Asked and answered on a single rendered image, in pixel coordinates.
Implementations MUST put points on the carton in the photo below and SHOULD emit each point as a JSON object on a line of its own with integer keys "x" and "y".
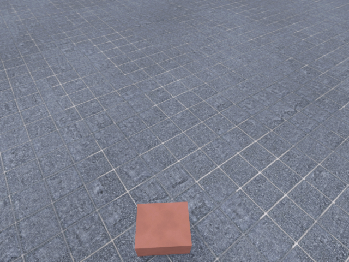
{"x": 162, "y": 229}

